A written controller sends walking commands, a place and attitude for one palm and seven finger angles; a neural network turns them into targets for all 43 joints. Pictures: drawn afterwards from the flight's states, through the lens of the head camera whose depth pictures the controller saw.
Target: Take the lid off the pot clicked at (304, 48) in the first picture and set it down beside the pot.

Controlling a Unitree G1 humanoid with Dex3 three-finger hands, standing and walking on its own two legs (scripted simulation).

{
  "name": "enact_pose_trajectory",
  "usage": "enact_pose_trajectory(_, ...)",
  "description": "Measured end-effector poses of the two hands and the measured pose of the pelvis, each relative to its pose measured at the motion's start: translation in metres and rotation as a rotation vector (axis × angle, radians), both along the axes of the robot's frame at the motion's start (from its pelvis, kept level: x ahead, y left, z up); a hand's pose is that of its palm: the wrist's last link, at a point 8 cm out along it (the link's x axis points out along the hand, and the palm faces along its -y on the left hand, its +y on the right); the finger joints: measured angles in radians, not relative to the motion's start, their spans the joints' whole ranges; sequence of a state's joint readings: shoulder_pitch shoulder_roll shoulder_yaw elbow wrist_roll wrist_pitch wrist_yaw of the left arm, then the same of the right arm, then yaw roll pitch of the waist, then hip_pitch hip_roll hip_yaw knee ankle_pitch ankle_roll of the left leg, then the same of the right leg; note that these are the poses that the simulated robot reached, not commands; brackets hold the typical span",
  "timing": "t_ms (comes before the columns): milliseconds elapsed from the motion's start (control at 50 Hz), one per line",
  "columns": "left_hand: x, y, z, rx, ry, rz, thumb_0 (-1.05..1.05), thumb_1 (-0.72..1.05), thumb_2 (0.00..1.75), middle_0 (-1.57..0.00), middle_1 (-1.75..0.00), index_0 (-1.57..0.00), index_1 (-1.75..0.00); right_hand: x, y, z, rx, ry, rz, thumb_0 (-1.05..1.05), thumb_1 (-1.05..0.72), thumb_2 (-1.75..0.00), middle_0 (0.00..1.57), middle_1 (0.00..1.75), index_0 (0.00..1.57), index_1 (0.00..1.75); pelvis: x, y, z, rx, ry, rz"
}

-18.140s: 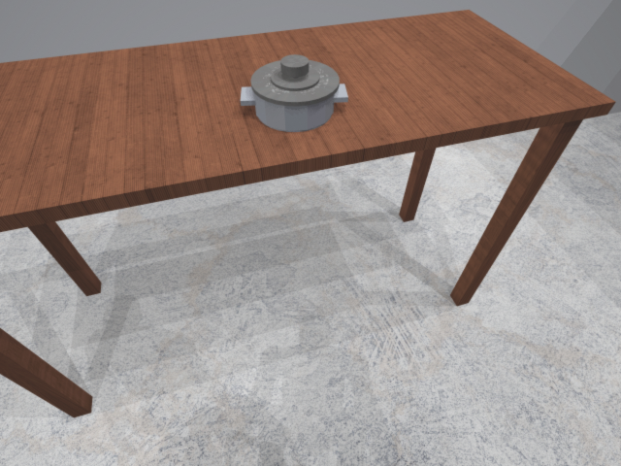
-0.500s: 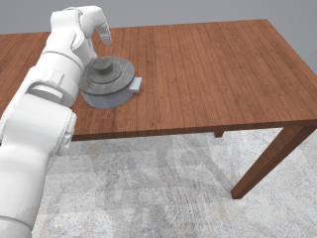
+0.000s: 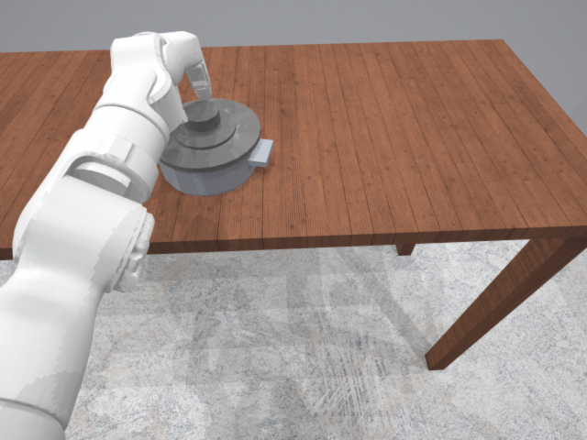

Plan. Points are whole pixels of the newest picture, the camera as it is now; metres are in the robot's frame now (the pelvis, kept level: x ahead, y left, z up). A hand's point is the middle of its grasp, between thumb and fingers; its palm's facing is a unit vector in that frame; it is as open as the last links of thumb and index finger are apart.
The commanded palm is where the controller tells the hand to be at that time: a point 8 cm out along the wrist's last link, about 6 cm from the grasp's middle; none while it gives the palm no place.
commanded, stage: lower the open fingers around the knob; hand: left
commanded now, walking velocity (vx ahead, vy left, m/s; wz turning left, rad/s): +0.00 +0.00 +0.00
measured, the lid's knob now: (201, 116) +0.53 +0.11 +0.16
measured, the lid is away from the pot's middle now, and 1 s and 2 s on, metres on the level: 0.00 0.00 0.01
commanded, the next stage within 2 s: close the fingers and squeeze the knob in 0.46 s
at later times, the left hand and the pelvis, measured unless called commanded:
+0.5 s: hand (195, 115) +0.50 +0.11 +0.18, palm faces -0.39 -0.06 -0.92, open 10.2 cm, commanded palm +0.50 +0.12 +0.23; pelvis +0.00 +0.00 +0.00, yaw -1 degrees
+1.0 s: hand (191, 119) +0.50 +0.11 +0.18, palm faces -0.39 -0.06 -0.92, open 9.4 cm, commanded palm +0.50 +0.12 +0.23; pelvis +0.00 -0.01 +0.00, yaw +0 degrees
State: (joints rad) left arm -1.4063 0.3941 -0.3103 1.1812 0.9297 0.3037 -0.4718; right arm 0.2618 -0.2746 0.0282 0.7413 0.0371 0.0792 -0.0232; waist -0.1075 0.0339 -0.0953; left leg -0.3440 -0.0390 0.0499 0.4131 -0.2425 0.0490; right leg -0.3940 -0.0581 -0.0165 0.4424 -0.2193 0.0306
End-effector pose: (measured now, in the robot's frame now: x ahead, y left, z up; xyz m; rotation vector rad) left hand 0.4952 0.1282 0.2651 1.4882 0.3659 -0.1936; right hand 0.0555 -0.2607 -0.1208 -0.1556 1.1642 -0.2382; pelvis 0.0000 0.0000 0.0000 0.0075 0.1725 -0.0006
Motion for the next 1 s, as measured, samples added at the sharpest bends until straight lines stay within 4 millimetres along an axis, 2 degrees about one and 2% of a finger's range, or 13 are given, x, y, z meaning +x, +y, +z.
enact_pose_trajectory(140,0.002,-0.004,-0.002,0.027,-0.005,-0.002,0.00,-0.39,1.69,-0.87,-0.09,-0.85,-0.07,-0.014,0.000,-0.003,0.003,0.051,-0.017,0.00,-0.90,-0.90,0.20,0.30,0.20,0.30,-0.002,0.000,-0.001,0.000,0.012,0.001)
enact_pose_trajectory(300,0.006,-0.017,-0.024,-0.003,0.042,-0.031,0.00,-0.39,1.69,-0.87,-0.09,-0.81,-0.06,-0.037,-0.001,-0.007,0.003,0.103,-0.054,0.00,-0.90,-0.90,0.20,0.30,0.20,0.30,-0.002,0.000,-0.002,0.000,0.020,-0.009)
enact_pose_trajectory(340,0.006,-0.019,-0.023,-0.002,0.031,-0.048,0.00,-0.39,1.69,-0.88,-0.09,-0.82,-0.06,-0.040,-0.002,-0.008,0.002,0.105,-0.063,0.00,-0.90,-0.90,0.20,0.30,0.20,0.30,0.000,0.000,-0.002,0.001,0.020,-0.012)
enact_pose_trajectory(580,0.008,-0.019,-0.023,-0.002,0.035,-0.031,0.00,-0.39,1.69,-0.88,-0.09,-0.87,-0.08,-0.043,-0.004,-0.009,0.006,0.103,-0.071,0.00,-0.90,-0.90,0.20,0.30,0.20,0.30,0.001,-0.005,-0.001,0.001,0.014,-0.015)
enact_pose_trajectory(620,0.007,-0.018,-0.024,-0.002,0.034,-0.031,0.00,-0.36,1.62,-0.84,-0.15,-0.83,-0.13,-0.040,-0.006,-0.009,0.003,0.096,-0.067,0.00,-0.90,-0.90,0.20,0.30,0.20,0.30,0.001,-0.005,-0.001,0.002,0.015,-0.015)
enact_pose_trajectory(720,0.005,-0.015,-0.025,-0.005,0.041,-0.026,0.00,-0.23,1.32,-0.67,-0.43,-0.68,-0.42,-0.031,-0.010,-0.007,-0.003,0.075,-0.063,0.00,-0.90,-0.90,0.20,0.30,0.20,0.30,0.002,-0.007,-0.001,0.001,0.011,-0.015)
enact_pose_trajectory(800,0.003,-0.013,-0.027,-0.002,0.047,-0.027,0.00,-0.14,1.15,-0.58,-0.62,-0.59,-0.61,-0.022,-0.012,-0.005,-0.010,0.054,-0.058,0.00,-0.90,-0.90,0.20,0.30,0.20,0.30,0.002,-0.008,-0.001,0.001,0.008,-0.011)
enact_pose_trajectory(1000,0.007,-0.012,-0.029,0.005,0.039,-0.033,0.00,0.01,1.00,-0.52,-0.87,-0.53,-0.86,-0.013,-0.012,-0.004,-0.014,0.042,-0.049,0.00,-0.90,-0.90,0.20,0.30,0.20,0.30,0.003,-0.007,-0.001,0.001,0.015,-0.008)
